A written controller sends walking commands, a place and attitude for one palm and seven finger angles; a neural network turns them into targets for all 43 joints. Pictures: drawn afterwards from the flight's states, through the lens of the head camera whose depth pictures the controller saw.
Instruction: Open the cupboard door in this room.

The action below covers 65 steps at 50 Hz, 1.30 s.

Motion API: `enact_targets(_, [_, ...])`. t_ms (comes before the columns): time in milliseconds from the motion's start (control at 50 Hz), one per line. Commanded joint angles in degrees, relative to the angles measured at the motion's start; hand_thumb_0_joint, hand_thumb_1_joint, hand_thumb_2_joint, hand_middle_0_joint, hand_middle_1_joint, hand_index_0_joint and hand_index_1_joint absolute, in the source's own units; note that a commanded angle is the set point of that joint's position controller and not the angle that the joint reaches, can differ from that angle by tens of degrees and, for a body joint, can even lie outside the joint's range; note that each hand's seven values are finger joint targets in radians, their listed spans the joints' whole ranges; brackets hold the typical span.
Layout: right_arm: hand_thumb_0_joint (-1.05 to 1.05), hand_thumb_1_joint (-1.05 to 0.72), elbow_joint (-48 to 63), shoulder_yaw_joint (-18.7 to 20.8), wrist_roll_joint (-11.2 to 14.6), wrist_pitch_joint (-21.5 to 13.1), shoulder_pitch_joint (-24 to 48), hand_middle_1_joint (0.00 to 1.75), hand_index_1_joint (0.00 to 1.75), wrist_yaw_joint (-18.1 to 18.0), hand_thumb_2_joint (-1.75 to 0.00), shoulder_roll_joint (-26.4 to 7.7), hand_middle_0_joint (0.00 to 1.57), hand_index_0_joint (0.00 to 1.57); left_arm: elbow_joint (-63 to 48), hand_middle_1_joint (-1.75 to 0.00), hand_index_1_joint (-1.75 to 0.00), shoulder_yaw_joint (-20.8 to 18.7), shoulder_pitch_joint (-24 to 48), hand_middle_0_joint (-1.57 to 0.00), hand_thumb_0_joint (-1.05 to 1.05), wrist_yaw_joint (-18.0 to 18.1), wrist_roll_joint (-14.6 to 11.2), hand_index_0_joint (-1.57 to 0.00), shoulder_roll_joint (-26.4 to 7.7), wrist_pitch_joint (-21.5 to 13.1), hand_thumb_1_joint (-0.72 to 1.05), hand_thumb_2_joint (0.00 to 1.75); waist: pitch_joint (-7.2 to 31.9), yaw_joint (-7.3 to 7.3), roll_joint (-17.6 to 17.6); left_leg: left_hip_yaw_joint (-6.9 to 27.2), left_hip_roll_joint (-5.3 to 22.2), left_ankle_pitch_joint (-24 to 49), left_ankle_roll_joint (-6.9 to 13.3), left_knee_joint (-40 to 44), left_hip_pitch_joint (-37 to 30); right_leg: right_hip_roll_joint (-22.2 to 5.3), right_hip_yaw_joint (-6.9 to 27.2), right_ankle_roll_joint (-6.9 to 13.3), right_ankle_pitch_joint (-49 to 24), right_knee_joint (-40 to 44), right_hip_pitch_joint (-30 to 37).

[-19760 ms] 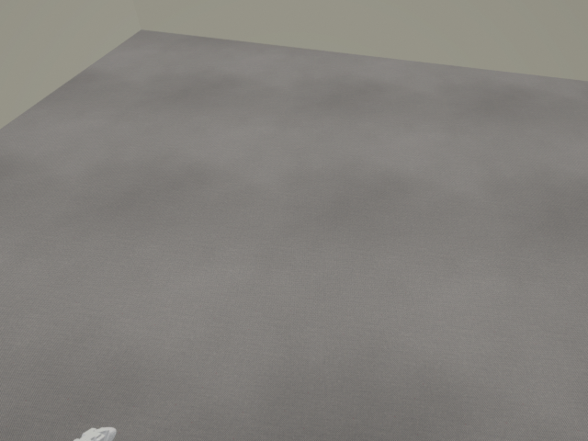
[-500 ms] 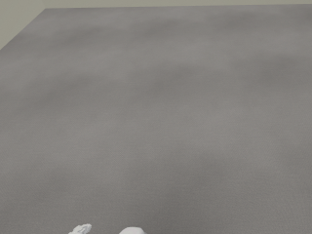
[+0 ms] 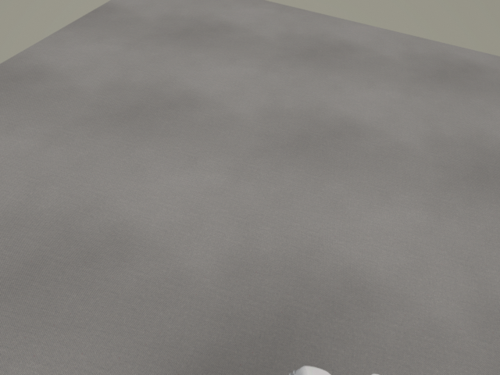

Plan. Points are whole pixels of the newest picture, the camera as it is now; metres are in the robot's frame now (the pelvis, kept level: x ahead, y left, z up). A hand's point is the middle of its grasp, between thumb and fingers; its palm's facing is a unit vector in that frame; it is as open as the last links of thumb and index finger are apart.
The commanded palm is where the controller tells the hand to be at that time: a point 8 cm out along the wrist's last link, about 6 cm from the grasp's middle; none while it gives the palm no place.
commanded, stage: turn or walk to find it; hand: left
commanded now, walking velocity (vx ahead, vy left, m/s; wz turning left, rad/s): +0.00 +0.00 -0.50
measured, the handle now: out of the picture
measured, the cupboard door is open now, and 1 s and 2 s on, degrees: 0 0 0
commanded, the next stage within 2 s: none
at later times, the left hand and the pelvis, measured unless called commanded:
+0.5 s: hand out of the picture +0.05 +0.15 -0.17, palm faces -0.12 -0.97 -0.21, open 7.4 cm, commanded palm none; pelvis -0.01 -0.03 +0.00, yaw -11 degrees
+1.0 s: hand (187, 349) +0.18 +0.12 -0.16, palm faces -0.44 -0.86 -0.27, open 7.4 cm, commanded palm none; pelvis -0.02 -0.02 -0.01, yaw -27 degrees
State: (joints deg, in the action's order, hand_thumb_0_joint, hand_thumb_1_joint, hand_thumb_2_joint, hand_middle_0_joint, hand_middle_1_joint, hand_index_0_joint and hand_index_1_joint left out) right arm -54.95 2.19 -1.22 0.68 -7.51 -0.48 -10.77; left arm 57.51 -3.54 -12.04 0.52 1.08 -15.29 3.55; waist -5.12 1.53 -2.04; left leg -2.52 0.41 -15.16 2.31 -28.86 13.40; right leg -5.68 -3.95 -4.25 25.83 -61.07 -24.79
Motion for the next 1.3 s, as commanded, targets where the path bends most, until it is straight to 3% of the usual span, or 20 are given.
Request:
enact_targets(0, [0.0, -0.9, 0.82, 1.65, 0.46, -1.55, -3.63, 0.3, 0.3, -1.12, -0.9, -8.99, 0.2, 0.2, -1.9, -0.3, -0.3, 0.43, -2.47, -0.2, 0.0, 0.33, -0.15, -0.2, -0.93, -1.73, 0.9, 0.9, 7.89, -1.18, 8.33, 9.38, 13.4, 27.11, 6.62, 11.03, -9.82, 0.18, 3.23, -0.09, -3.27, 1.54, -2.57])
enact_targets(200, [0.0, -0.9, -1.87, 2.82, 0.53, -0.35, -2.86, 0.3, 0.3, -1.38, -0.9, -9.0, 0.2, 0.2, 0.41, -0.3, -0.3, 0.17, -6.61, -0.2, 0.0, 0.08, 0.14, -0.2, -0.99, -1.96, 0.9, 0.9, 3.46, 0.27, 6.56, 3.41, 13.21, 12.33, 2.44, 2.69, -0.87, 1.88, 0.5, 2.04, -15.18, 34.45, 14.17])
enact_targets(240, [0.0, -0.9, 0.19, 2.27, 0.95, -0.08, -3.24, 0.3, 0.3, -1.05, -0.9, -4.29, 0.2, 0.2, -0.43, -0.3, -0.3, -1.15, -6.09, -0.2, 0.0, 0.38, 0.61, -0.2, -7.17, -2.74, 0.9, 0.9, 1.95, -0.68, -10.18, -4.69, 3.41, -7.43, -3.33, -10.85, 10.04, -12.09, 19.3, 8.87, -28.17, 41.9, 17.8])
enact_targets(280, [0.0, -0.9, 2.06, 2.34, 0.58, 1.4, 1.91, 0.3, 0.3, -1.35, -0.9, -5.64, 0.2, 0.2, -1.21, -0.3, -0.3, -2.25, -6.25, -0.2, 0.0, 0.71, 0.21, -0.2, -7.75, -2.74, 0.9, 0.9, 0.19, 2.08, -14.31, 2.08, 2.25, -17.47, -3.36, -26.03, 12.18, -14.56, 26.82, 16.51, -19.84, 48.16, 9.64])
enact_targets(360, [0.0, -0.9, 0.57, 2.52, 0.39, 0.94, -1.68, 0.3, 0.3, -0.9, -0.9, -5.38, 0.2, 0.2, -3.68, -0.3, -0.3, -2.45, -0.95, -0.2, 0.0, 0.71, 0.34, -0.2, -5.49, -2.72, 0.9, 0.9, 3.63, -0.86, -4.99, 2.43, 2.8, -9.57, -4.39, -30.1, 13.11, -8.8, 18.33, 14.05, -23.07, 44.08, 12.73])
enact_targets(460, [0.0, -0.9, 2.13, 2.14, 0.54, 0.52, 0.05, 0.3, 0.3, -1.16, -0.9, -5.0, 0.2, 0.2, -3.67, -0.3, -0.3, -3.26, -3.1, -0.2, 0.0, 0.25, 0.45, -0.2, -6.96, -2.54, 0.9, 0.9, 6.14, 1.08, -6.04, 1.26, 1.79, -10.13, -5.17, -20.07, 11.27, -7.48, 20.92, 14.59, -26.09, 42.32, 15.67])
enact_targets(560, [0.0, -0.9, 1.51, 1.81, 0.9, -0.54, -6.29, 0.3, 0.3, -1.84, -0.9, -5.21, 0.2, 0.2, -5.27, -0.3, -0.3, -3.68, 1.33, -0.2, 0.0, 0.04, 0.16, -0.2, -7.76, -1.69, 0.9, 0.9, 8.9, -1.67, -6.23, -0.11, 0.44, -3.7, -4.7, -2.5, 0.32, -5.01, 21.73, 12.08, -27.37, 37.39, 11.91])
enact_targets(580, [0.0, -0.9, 0.7, 1.83, 0.93, -1.06, -8.99, 0.3, 0.3, -2.01, -0.9, -5.97, 0.2, 0.2, -5.68, -0.3, -0.3, -3.41, 2.72, -0.2, 0.0, 0.01, -0.18, -0.2, -7.03, -1.45, 0.9, 0.9, 9.43, -3.27, -4.16, 0.1, 1.18, 0.93, -4.52, 4.74, -6.29, -3.08, 20.45, 10.07, -24.98, 34.58, 7.5])
enact_targets(620, [0.0, -0.9, 2.43, 3.21, 0.14, -1.48, -8.57, 0.3, 0.3, -2.03, -0.9, -13.93, 0.2, 0.2, -7.55, -0.3, -0.3, -2.15, 1.58, -0.2, 0.0, -0.88, -0.71, -0.2, -1.72, -1.11, 0.9, 0.9, 7.18, -2.87, 20.64, 21.14, 21.78, 3.05, 2.37, 15.82, -12.0, 8.52, 7.94, 3.91, 2.19, 14.85, -8.51])
enact_targets(640, [0.0, -0.9, 3.06, 3.38, -0.14, -1.18, -7.16, 0.3, 0.3, -2.1, -0.9, -14.89, 0.2, 0.2, -7.89, -0.3, -0.3, -2.37, 3.09, -0.2, 0.0, -0.79, -0.03, -0.2, -3.2, -0.51, 0.9, 0.9, 5.68, -3.65, 20.47, 22.73, 26.53, 4.97, 6.22, 16.2, -6.1, 6.6, 7.5, 2.45, 7.37, 4.22, -8.38])
enact_targets(720, [0.0, -0.9, 4.63, 2.51, -0.38, -1.47, -1.43, 0.3, 0.3, -1.93, -0.9, -10.39, 0.2, 0.2, -6.72, -0.3, -0.3, -2.76, 2.33, -0.2, 0.0, -2.09, 0.23, -0.2, -2.87, -0.41, 0.9, 0.9, 2.75, -0.25, 9.72, 6.55, 17.66, 15.53, 5.1, 11.48, -3.78, 4.34, 4.79, 1.14, -0.75, -6.84, -8.36])
enact_targets(860, [0.0, -0.9, 2.86, 3.85, -0.44, -1.24, -7.93, 0.3, 0.3, -1.19, -0.9, -12.04, 0.2, 0.2, -10.16, -0.3, -0.3, -1.38, 8.32, -0.2, 0.0, -2.39, 0.01, -0.2, -1.3, -0.56, 0.9, 0.9, 4.99, -3.87, 11.92, 1.23, 19.33, 27.87, 5.84, 7.15, -10.24, 2.68, 0.23, 0.35, 0.88, 9.23, -3.56])
enact_targets(920, [0.0, -0.9, 2.77, 4.39, -0.46, -0.76, -7.14, 0.3, 0.3, -0.68, -0.9, -12.84, 0.2, 0.2, -10.27, -0.3, -0.3, -1.17, 7.1, -0.2, 0.0, -2.23, -0.06, -0.2, -1.63, -1.24, 0.9, 0.9, 5.75, -3.73, 13.28, -0.7, 19.43, 29.03, 4.29, 3.07, -8.91, 4.08, -2.06, 1.65, -0.55, 19.66, 2.69])
enact_targets(960, [0.0, -0.9, 3.18, 4.51, -0.1, -0.61, -5.85, 0.3, 0.3, -0.49, -0.9, -13.09, 0.2, 0.2, -8.73, -0.3, -0.3, -1.64, 1.45, -0.2, 0.0, -2.1, 0.05, -0.2, -3.41, -2.13, 0.9, 0.9, 8.12, -0.58, 10.27, -4.41, 17.16, 25.13, 0.17, -5.46, -4.91, 4.58, -3.01, 2.64, -13.7, 34.19, 13.52])
enact_targets(980, [0.0, -0.9, 3.89, 4.04, 0.39, -0.5, -6.28, 0.3, 0.3, -0.19, -0.9, -10.82, 0.2, 0.2, -7.39, -0.3, -0.3, -2.49, -3.16, -0.2, 0.0, -1.54, 0.38, -0.2, -8.27, -2.96, 0.9, 0.9, 10.63, 1.54, -0.56, -7.46, 14.12, 13.39, -3.62, -15.96, 4.69, -2.72, 5.46, 5.22, -26.99, 38.42, 25.06])
enact_targets(1000, [0.0, -0.9, 7.24, 2.48, 0.44, -0.36, -3.3, 0.3, 0.3, -0.07, -0.9, -6.28, 0.2, 0.2, -6.44, -0.3, -0.3, -3.65, -6.16, -0.2, 0.0, -0.61, 0.38, -0.2, -13.97, -3.36, 0.9, 0.9, 10.2, 3.08, -17.07, -7.78, 5.64, -20.46, -6.46, -28.77, 21.16, -16.66, 23.46, 11.97, -51.44, 38.11, 31.23])
enact_targets(1020, [0.0, -0.9, 8.37, 2.21, 0.46, 0.64, 0.61, 0.3, 0.3, -1.06, -0.9, -7.04, 0.2, 0.2, -6.23, -0.3, -0.3, -3.66, -8.58, -0.2, 0.0, 0.1, -0.52, -0.2, -13.49, -2.74, 0.9, 0.9, 9.64, 4.75, -10.65, 0.46, 5.67, -22.43, -5.93, -35.02, 21.27, -18.32, 22.79, 15.92, -59.86, 36.96, 27.23])
enact_targets(1060, [0.0, -0.9, 7.25, 2.13, 0.4, 0.66, 0.81, 0.3, 0.3, -1.48, -0.9, -7.73, 0.2, 0.2, -7.3, -0.3, -0.3, -3.52, -3.57, -0.2, 0.0, 0.73, -0.29, -0.2, -10.73, -2.66, 0.9, 0.9, 8.69, 2.58, -11.51, 3.84, 6.04, -17.2, -5.99, -39.74, 23.56, -13.49, 21.46, 16.66, -52.29, 36.66, 25.84])
enact_targets(1120, [0.0, -0.9, 4.65, 2.21, 0.15, 1.16, -2.52, 0.3, 0.3, -0.86, -0.9, -7.55, 0.2, 0.2, -9.46, -0.3, -0.3, -2.55, 3.2, -0.2, 0.0, 0.58, -0.11, -0.2, -8.07, -2.66, 0.9, 0.9, 8.77, -1.15, -5.7, 2.49, 5.94, -8.88, -7.0, -37.18, 18.02, -8.5, 14.85, 13.77, -41.55, 38.01, 19.96])
enact_targets(1280, [0.0, -0.9, 6.52, 1.74, 0.6, 0.43, 0.37, 0.3, 0.3, -0.94, -0.9, -7.02, 0.2, 0.2, -8.29, -0.3, -0.3, -3.13, 1.05, -0.2, 0.0, 0.06, 0.4, -0.2, -9.47, -2.65, 0.9, 0.9, 7.8, -0.12, -5.41, 1.01, 3.06, -9.23, -6.81, -20.31, 12.74, -7.25, 19.98, 15.29, -38.43, 37.97, 17.13])
